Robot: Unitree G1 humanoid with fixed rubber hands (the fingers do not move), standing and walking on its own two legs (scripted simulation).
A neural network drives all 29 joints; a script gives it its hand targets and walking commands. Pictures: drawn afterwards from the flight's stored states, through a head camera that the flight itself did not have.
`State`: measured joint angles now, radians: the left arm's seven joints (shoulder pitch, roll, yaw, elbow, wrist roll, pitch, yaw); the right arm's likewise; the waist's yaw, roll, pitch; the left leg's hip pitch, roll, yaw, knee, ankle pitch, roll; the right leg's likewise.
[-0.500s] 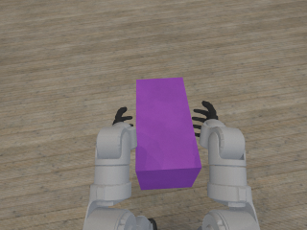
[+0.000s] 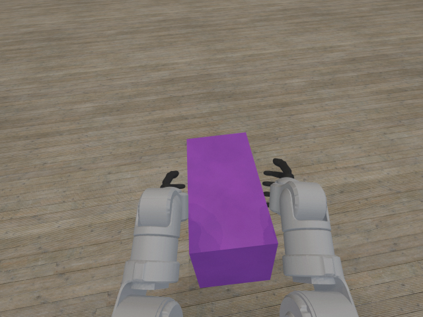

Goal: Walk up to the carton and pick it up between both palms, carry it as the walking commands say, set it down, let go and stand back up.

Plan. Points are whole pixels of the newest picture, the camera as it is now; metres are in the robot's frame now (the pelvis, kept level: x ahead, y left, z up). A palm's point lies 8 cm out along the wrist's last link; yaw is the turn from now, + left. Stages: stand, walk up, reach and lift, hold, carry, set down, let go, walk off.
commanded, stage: carry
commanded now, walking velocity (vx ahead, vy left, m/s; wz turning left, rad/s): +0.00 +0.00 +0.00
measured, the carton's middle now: (224, 203) +0.35 +0.00 +0.00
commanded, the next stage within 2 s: none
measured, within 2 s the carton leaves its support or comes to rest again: neither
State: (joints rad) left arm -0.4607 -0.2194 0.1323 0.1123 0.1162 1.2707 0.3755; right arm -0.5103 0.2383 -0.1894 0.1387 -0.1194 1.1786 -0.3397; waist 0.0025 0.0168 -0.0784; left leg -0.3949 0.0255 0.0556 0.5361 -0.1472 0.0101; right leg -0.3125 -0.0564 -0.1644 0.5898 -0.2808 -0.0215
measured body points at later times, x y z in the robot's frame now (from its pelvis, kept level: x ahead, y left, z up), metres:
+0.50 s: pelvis +0.00 -0.03 +0.00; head +0.00 -0.05 +0.45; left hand +0.31 +0.09 +0.05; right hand +0.32 -0.15 +0.05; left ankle +0.08 +0.11 -0.73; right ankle +0.02 -0.10 -0.73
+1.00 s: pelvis +0.00 -0.05 -0.01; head -0.01 -0.06 +0.44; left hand +0.30 +0.07 +0.04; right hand +0.32 -0.16 +0.05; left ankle +0.08 +0.11 -0.73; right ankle +0.02 -0.10 -0.73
